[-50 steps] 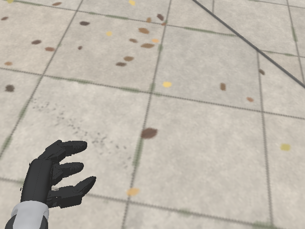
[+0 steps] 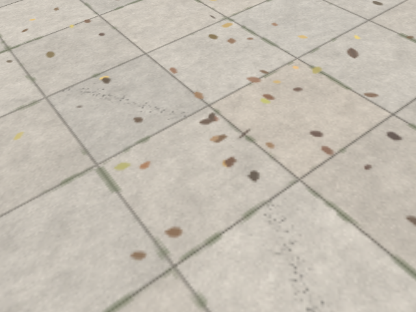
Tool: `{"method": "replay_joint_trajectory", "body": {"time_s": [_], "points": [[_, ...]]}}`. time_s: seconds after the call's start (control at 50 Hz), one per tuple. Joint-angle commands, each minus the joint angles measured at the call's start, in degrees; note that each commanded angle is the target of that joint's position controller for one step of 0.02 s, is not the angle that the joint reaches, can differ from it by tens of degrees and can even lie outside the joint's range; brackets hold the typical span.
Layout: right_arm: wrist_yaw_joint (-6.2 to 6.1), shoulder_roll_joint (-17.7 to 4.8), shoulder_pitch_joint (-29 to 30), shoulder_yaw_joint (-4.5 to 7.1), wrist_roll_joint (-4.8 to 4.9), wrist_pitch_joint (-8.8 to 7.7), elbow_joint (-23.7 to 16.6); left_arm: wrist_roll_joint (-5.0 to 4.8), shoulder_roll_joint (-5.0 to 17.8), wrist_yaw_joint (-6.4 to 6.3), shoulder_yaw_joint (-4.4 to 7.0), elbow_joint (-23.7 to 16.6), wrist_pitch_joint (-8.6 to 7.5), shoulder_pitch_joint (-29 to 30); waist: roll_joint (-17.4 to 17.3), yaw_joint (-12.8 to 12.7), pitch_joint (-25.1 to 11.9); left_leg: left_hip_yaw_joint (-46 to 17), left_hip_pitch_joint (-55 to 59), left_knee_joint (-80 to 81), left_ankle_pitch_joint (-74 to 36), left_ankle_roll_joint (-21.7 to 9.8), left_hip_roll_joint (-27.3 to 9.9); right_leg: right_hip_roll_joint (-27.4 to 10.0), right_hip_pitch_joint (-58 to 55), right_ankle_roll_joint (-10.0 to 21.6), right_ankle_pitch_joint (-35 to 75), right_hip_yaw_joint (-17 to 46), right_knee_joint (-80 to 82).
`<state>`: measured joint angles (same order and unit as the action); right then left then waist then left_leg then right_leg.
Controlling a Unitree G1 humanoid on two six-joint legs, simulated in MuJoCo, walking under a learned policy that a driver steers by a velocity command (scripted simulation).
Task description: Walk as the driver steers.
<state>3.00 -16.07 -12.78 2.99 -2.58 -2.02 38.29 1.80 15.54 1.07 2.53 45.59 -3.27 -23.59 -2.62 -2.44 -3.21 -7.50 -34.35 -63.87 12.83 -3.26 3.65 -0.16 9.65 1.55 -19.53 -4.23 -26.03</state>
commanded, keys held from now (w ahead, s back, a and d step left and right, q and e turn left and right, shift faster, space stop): w+q+shift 0.74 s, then q+shift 0.26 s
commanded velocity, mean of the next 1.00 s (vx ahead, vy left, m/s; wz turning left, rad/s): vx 0.86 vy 0.00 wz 0.85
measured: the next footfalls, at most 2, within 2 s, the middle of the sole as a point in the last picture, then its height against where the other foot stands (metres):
left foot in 0.30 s outside the picture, level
right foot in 0.72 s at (205, 223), level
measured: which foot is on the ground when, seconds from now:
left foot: up 0.00-0.28, down 0.30-0.70, up 0.72-1.00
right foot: down 0.00-0.32, up 0.34-0.70, down 0.72-1.00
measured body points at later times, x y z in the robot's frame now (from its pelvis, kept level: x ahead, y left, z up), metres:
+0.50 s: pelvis +0.39 +0.09 -0.01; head +0.41 +0.09 +0.44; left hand +0.45 +0.38 -0.10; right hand +0.52 -0.18 -0.14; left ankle +0.33 +0.08 -0.74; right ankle +0.47 -0.08 -0.65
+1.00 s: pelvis +0.81 +0.25 -0.01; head +0.83 +0.31 +0.44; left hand +0.59 +0.47 -0.13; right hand +1.17 +0.26 -0.07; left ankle +0.86 +0.43 -0.69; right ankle +0.83 +0.10 -0.74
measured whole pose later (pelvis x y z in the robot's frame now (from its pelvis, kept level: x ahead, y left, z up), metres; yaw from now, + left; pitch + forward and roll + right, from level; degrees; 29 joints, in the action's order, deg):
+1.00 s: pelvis +0.81 +0.25 -0.01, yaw +50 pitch +0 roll -3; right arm 2.1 -21.6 -1.4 4.4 2.0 -0.6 36.1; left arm -1.5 19.7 -2.7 4.7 45.2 -4.2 -17.9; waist -1.5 -5.1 7.5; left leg 3.6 -38.4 -44.8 4.8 -1.7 -1.5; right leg -2.0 1.4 -1.6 -20.1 -14.8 -22.2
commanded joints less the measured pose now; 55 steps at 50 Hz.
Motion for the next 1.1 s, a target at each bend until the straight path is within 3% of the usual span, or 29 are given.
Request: {"method": "replay_joint_trajectory", "body": {"time_s": [0.02, 0.18, 0.24, 0.28, 0.3, 0.32, 0.34, 0.36, 0.4, 0.44, 0.48, 0.54, 0.64, 0.68, 0.7, 0.72, 0.74, 0.76, 0.78, 0.8, 0.82, 0.86, 0.88, 0.9, 0.96, 1.04, 1.06, 1.08, 1.1], "points": [[1.26, -4.4, 6.2, 1.14, 0.24, -0.09, -4.3, -0.38, 7.2, -0.43, 1.77, -2.5, -2.34, 0.1, 9.7, -0.2, 7.5, -1.0, -16.9, -1.9, -6.8, 0.9, -2.1, -12.8, -7.2, 3.0, -7.9, 13.2, 19.5], [3.16, -0.8, 19.8, -1.65, 0.21, 0.20, -7.0, -0.20, 5.8, -1.30, 0.72, 3.2, -2.92, -8.1, 7.8, -3.2, 12.7, 15.2, -10.9, 19.5, -9.6, -3.9, -3.1, -12.0, -12.9, 0.4, 29.4, -6.6, 22.8], [2.03, -2.4, 14.6, -1.53, 0.53, 0.41, -5.7, 0.04, 10.1, -3.03, 1.20, 4.2, -2.03, -7.8, 11.8, 2.3, 6.3, 20.5, 1.6, 23.1, -3.7, -7.6, 3.2, -14.1, -19.4, -0.7, 79.9, -10.5, 9.4], [0.96, -7.3, -4.6, 0.50, 1.33, 0.01, 0.0, 0.75, 13.7, -3.83, 2.19, 2.6, -0.19, -3.1, 13.7, 12.2, -3.9, 17.6, 20.4, 23.6, 3.1, -10.8, 5.8, -16.4, -16.9, 0.7, 89.1, -10.1, -14.6], [-0.11, -10.1, -16.7, 2.26, 0.94, -0.15, 3.9, 0.66, 14.0, -3.62, 2.32, 1.4, 0.03, -0.6, 10.7, 18.0, -8.7, 12.6, 37.5, 30.0, 3.0, -12.6, 5.0, -15.3, -6.5, 1.2, 77.9, -10.2, -32.5], [-1.60, -13.2, -15.2, 3.50, 1.49, 0.59, 5.1, 1.64, 7.5, -2.38, 0.94, 0.3, -0.59, -0.6, 0.8, 12.4, -8.1, -2.4, 49.3, 28.9, 13.8, -13.4, -5.0, -8.5, 12.2, 1.0, 17.0, -7.6, -48.5], [-1.79, -18.3, -11.3, 4.68, 1.06, 1.48, 3.0, -0.41, 5.0, -1.25, 0.16, -6.2, -1.49, 1.2, -10.6, 8.2, -10.7, -36.4, 59.2, 40.7, 21.1, -23.7, -16.4, 2.2, 34.8, -2.0, -8.3, -0.3, -65.5], [-2.12, -16.1, -13.3, 4.69, 1.26, 1.46, 3.7, -0.14, 8.5, -1.31, 0.32, -8.5, -2.66, 9.8, 0.5, 11.3, -6.8, -38.3, 57.5, 46.8, 15.7, -22.1, -16.3, -1.1, 41.6, -1.1, -2.1, 8.0, -64.4], [-2.96, -12.6, -10.8, 4.03, 1.39, 0.54, 5.6, 0.06, 7.7, -1.16, -0.47, -8.6, -3.54, 10.0, 7.1, 5.2, 4.2, -27.5, 40.4, 50.1, 3.8, -18.3, -13.3, -5.5, 36.6, -1.1, 0.7, 8.2, -53.3], [-3.66, -9.8, -6.7, 2.55, 1.69, -0.85, 5.1, 2.35, 7.1, -0.79, -0.83, -8.0, -1.32, 7.5, 6.7, 0.2, 7.0, -19.4, 29.1, 50.5, -1.6, -17.1, -8.1, -7.5, 30.7, -3.2, -2.3, 8.1, -47.8], [-3.19, -9.3, -6.6, 2.01, 2.56, -2.18, 4.9, 2.88, 6.0, -0.30, -1.25, -9.8, 0.58, 10.1, 4.0, -0.5, 9.3, -16.6, 19.8, 53.1, -2.2, -17.2, -5.5, -8.5, 28.3, -5.1, -4.3, 5.9, -40.5], [-2.87, -10.4, -7.7, 2.43, 1.99, -3.00, 5.3, 1.72, 4.2, 0.55, -2.39, -14.9, 0.49, 22.7, 2.5, 2.6, 13.0, -13.8, 12.0, 56.0, -11.8, -15.0, -1.6, -6.6, 24.0, -6.2, 10.9, 2.3, -24.8], [-2.75, -13.4, -11.1, 3.58, 3.22, -3.10, 7.2, 0.14, 5.8, 0.30, -2.04, -16.2, -0.20, 25.4, 0.8, 5.5, 6.6, -14.4, 23.4, 50.2, -38.9, -9.7, -3.5, -0.7, 10.7, -2.4, 23.9, 2.1, -7.4], [-2.97, -16.3, -9.9, 4.17, 2.59, -3.09, 7.3, -0.26, 10.4, -1.16, -0.03, -13.7, -0.48, 14.6, -0.1, -0.1, -1.9, -15.0, 27.2, 34.2, -53.4, -6.7, -3.7, 2.0, -3.7, -1.4, 16.7, 3.4, -7.0], [-2.66, -17.9, -5.9, 4.47, 2.00, -3.32, 6.7, -0.69, 13.0, -2.30, 1.39, -10.8, -0.49, 2.2, -0.2, -8.1, -7.4, -14.2, 22.3, 20.3, -51.4, -5.4, -2.5, 0.2, -17.1, -0.9, 13.4, 3.8, -6.9], [-2.58, -12.5, -3.2, 3.15, 1.46, -4.05, 5.4, 0.40, 16.8, -3.68, 3.12, -8.0, -0.53, -10.5, 3.8, -13.1, -13.6, -10.6, 13.5, 1.3, -33.0, -4.7, 1.1, -8.4, -30.6, 0.4, -1.6, 11.5, -7.9], [-3.04, -1.8, -9.8, 0.37, 3.92, -3.81, 2.8, 3.21, 19.9, -3.48, 3.56, -7.8, -0.89, -9.6, 21.8, -5.7, -20.0, -4.7, -2.5, -17.3, 18.3, -3.6, 6.4, -27.7, -41.1, 4.6, -12.4, 39.4, 0.0], [-3.67, -7.4, -7.8, 0.36, 3.23, -3.21, 1.9, 2.34, 17.3, -2.73, 3.85, -8.9, -0.47, -3.0, 21.3, -4.4, -18.1, -0.9, -7.8, -20.7, 12.5, -3.8, 3.3, -28.0, -34.5, 6.7, -13.3, 51.5, 8.0], [-3.72, -10.1, -3.3, 1.08, 1.97, -2.22, 2.8, 1.90, 11.2, -2.55, 2.50, -9.6, -0.46, 3.2, 13.6, -3.3, -8.0, 0.5, -8.6, -18.3, 6.6, -3.3, -1.2, -25.3, -24.9, 6.6, -4.7, 39.7, 7.6], [-3.18, -9.9, -1.0, 1.29, 1.21, -1.34, 3.3, 1.84, 7.4, -2.21, 1.57, -8.7, -0.46, 5.0, 6.6, -2.5, -2.2, 2.0, -7.4, -16.9, 5.2, -2.4, -3.0, -22.9, -17.6, 6.8, 11.3, 29.9, 5.9], [-2.60, -8.6, 0.4, 1.35, 0.99, -0.44, 3.2, 1.93, 6.0, -2.05, 1.01, -7.3, -0.58, 4.4, 4.9, -1.6, 0.7, 2.6, -7.0, -16.1, 6.7, -1.7, -4.1, -21.1, -13.7, 6.3, 25.9, 21.7, 5.1], [-1.52, -4.9, 1.1, 0.78, 0.87, 1.57, 1.2, 0.24, 3.7, -1.40, 0.11, -3.8, -1.51, 1.8, 8.1, 0.8, 3.6, 3.2, -6.7, -11.7, 9.4, -0.8, -5.7, -19.8, -8.6, 4.4, 38.9, 12.0, 6.2], [-2.36, -5.0, 0.1, 1.50, 7.93, 1.86, -0.8, -2.97, 4.6, -2.42, 1.17, -6.7, -2.35, 12.0, 14.1, 3.1, 6.3, 2.5, -6.2, -7.6, 8.6, 0.2, -8.7, -16.1, -6.0, 3.2, 38.7, 6.9, 8.7], [-2.25, -4.4, 1.9, 0.78, 8.15, 2.02, -2.0, -3.53, 4.9, -3.00, 1.05, -7.6, -2.77, 17.1, 14.2, 4.6, 8.1, 4.2, -4.8, -0.5, 6.2, 1.1, -9.3, -15.9, -1.0, 2.9, 37.7, 3.6, 11.1], [-0.64, -4.0, 1.6, 0.84, 4.41, 1.49, -2.5, -3.20, 9.9, -4.11, 2.91, -8.2, -2.72, 20.3, 9.4, 5.7, 5.6, 10.5, 11.2, 21.1, -12.2, 2.7, -6.0, -11.6, 5.7, 2.3, 39.1, -6.7, 10.9], [0.26, -10.6, -6.9, 4.38, 4.11, 2.54, -1.0, -5.72, 14.4, -3.93, 4.57, -8.7, -1.86, 19.6, 8.2, 10.9, -1.8, 13.5, 26.9, 26.0, -14.2, -2.4, 0.0, -12.1, 0.1, 0.9, 55.8, -8.1, -5.9], [-0.19, -13.4, -13.6, 6.18, 4.25, 2.72, 0.4, -5.55, 13.5, -3.68, 4.40, -9.6, -1.30, 20.7, 6.1, 14.4, -4.8, 12.7, 36.3, 27.7, -16.3, -4.7, 1.0, -11.3, 3.6, -0.1, 51.3, -7.8, -17.2], [-1.21, -14.7, -15.0, 6.99, 5.00, 2.81, 1.4, -4.31, 8.9, -3.11, 3.16, -9.4, -0.92, 18.9, -2.1, 13.6, -2.5, 8.0, 43.6, 31.4, -20.2, -6.7, 0.0, -7.0, 13.0, -2.4, 15.5, -6.4, -30.7], [-2.43, -17.1, -8.7, 6.69, 4.78, 2.80, -1.5, -0.81, 3.3, -2.39, 1.43, -10.5, -0.68, 17.5, -18.5, 8.3, 1.0, -7.3, 42.9, 32.3, -46.4, -12.4, -6.2, 2.7, 23.1, -5.1, -20.7, -6.1, -54.3]]}}
Velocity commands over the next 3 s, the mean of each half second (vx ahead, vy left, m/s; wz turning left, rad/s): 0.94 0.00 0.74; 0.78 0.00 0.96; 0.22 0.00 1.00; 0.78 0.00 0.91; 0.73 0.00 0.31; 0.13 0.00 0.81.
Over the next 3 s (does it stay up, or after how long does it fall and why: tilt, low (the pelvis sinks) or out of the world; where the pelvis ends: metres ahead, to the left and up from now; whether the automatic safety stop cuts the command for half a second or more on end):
stays up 0.69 1.16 -0.01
